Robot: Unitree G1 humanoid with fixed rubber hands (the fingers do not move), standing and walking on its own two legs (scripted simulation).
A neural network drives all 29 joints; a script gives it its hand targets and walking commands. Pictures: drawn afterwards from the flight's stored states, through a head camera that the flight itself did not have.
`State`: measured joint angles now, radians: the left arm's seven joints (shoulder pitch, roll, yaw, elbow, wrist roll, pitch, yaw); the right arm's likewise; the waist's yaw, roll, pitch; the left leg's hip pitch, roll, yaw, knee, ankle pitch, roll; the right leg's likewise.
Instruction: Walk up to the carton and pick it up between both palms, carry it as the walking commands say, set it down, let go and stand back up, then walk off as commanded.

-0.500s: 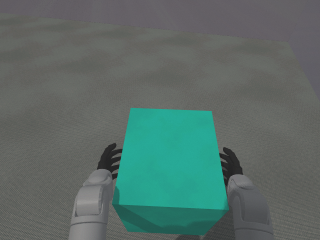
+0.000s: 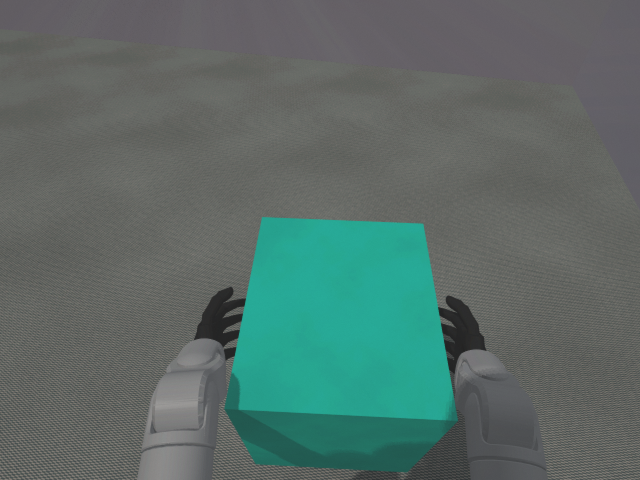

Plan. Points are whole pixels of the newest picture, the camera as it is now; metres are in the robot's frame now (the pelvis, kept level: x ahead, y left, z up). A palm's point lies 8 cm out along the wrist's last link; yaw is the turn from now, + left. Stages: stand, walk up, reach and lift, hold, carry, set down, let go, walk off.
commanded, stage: carry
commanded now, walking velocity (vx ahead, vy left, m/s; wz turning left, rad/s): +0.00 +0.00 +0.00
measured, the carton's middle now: (336, 348) +0.31 +0.00 -0.03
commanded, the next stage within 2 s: none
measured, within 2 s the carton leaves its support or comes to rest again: neither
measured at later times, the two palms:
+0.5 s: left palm (209, 348) +0.27 +0.16 +0.04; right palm (466, 359) +0.26 -0.16 +0.04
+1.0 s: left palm (207, 347) +0.27 +0.16 +0.04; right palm (464, 360) +0.26 -0.16 +0.04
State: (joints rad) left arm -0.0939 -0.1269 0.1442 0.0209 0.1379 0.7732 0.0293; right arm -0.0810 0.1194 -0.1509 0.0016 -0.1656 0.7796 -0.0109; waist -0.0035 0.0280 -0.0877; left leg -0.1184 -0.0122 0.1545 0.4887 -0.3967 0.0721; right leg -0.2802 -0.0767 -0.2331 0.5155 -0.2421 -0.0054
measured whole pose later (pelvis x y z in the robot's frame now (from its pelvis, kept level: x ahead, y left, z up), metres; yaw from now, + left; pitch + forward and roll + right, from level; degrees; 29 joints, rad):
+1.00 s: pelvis +0.00 +0.01 +0.00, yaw +0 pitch +1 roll -2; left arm -0.09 -0.13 0.14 0.03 0.14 0.77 0.03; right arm -0.08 0.12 -0.15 0.01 -0.17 0.78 -0.01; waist -0.01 0.03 -0.09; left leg -0.11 -0.02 0.16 0.49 -0.40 0.08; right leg -0.28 -0.08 -0.22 0.52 -0.24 0.00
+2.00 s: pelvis +0.00 +0.01 +0.00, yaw -1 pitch +1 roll -2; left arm -0.09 -0.13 0.14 0.03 0.14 0.77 0.03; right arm -0.08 0.12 -0.15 0.01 -0.17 0.78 -0.01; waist -0.01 0.03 -0.09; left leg -0.11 -0.02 0.17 0.48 -0.40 0.09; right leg -0.28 -0.08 -0.22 0.52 -0.24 0.01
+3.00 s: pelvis +0.00 +0.01 +0.00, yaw -1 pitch +1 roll -2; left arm -0.09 -0.13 0.14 0.03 0.14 0.77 0.03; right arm -0.08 0.12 -0.15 0.01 -0.17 0.78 -0.01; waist -0.01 0.03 -0.09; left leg -0.11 -0.02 0.17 0.48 -0.40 0.09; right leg -0.28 -0.08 -0.22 0.52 -0.24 0.01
